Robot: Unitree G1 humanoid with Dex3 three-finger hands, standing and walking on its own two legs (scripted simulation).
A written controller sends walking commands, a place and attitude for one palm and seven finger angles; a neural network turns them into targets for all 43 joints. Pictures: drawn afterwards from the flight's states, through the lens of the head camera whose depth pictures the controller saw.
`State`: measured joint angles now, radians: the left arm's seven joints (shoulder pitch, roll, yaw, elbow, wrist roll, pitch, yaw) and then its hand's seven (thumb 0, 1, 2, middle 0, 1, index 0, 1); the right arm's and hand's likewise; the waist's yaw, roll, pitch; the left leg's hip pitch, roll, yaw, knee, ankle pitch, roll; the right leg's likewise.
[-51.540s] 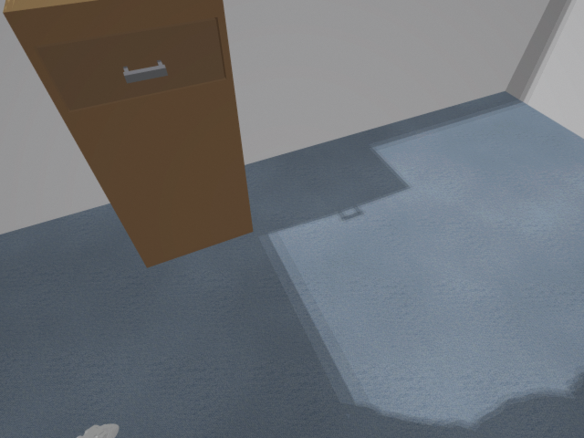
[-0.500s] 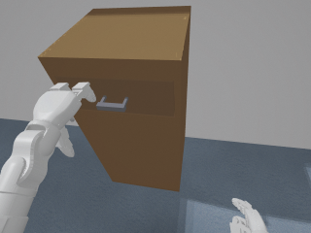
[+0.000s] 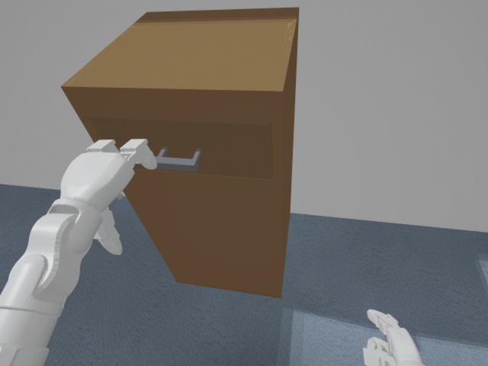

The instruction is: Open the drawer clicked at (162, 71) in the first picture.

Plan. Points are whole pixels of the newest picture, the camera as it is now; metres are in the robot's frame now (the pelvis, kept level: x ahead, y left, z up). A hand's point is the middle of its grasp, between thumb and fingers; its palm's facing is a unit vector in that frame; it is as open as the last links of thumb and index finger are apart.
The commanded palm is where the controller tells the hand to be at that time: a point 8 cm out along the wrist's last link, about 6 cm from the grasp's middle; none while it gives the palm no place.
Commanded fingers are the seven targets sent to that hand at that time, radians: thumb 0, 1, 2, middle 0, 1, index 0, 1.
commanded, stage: move the hooked fingers above the handle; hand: left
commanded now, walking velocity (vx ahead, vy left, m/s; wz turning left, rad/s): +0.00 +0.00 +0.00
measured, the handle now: (178, 158) +0.52 +0.23 +0.04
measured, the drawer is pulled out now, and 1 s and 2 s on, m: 0.00 0.00 0.00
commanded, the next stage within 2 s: none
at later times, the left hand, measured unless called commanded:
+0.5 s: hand (147, 176) +0.38 +0.22 +0.12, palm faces +0.01 -0.06 -1.00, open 13.8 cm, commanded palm +0.35 +0.23 +0.18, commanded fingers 0.00 -0.50 0.30 -0.30 -1.20 -0.30 -1.20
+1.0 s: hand (158, 169) +0.42 +0.22 +0.10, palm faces -0.04 -0.04 -1.00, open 13.8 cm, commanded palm +0.41 +0.24 +0.16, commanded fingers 0.00 -0.50 0.30 -0.30 -1.20 -0.30 -1.20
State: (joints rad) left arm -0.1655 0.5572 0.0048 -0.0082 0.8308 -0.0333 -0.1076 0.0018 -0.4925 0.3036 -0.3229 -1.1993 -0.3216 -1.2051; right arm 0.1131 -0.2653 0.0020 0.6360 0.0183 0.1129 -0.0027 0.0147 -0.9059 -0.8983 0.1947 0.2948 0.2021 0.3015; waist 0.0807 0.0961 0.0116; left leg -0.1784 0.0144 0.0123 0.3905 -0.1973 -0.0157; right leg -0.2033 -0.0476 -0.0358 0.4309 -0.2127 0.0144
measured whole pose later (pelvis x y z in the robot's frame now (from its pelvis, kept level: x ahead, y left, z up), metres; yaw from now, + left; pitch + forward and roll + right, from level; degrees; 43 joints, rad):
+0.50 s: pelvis +0.01 +0.00 +0.00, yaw -1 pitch +3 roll +1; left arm -0.37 0.53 -0.04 0.25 0.89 -0.08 -0.06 0.00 -0.49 0.30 -0.32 -1.20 -0.32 -1.20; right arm 0.19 -0.27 -0.02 0.65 0.02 0.13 -0.01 0.01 -0.91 -0.90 0.20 0.29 0.20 0.30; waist 0.04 0.07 -0.01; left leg -0.26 0.01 0.03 0.43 -0.22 -0.01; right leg -0.28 -0.05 -0.02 0.46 -0.23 0.02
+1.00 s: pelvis +0.02 +0.00 -0.01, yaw +0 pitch +6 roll +1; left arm -0.49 0.53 -0.06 0.45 0.93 -0.12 -0.03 0.00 -0.49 0.30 -0.32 -1.20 -0.32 -1.20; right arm 0.20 -0.26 -0.04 0.64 0.03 0.14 -0.03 0.01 -0.91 -0.90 0.20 0.29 0.20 0.30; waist 0.03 0.05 -0.04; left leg -0.34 0.02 0.02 0.50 -0.27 -0.02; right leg -0.36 -0.04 -0.03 0.53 -0.28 0.01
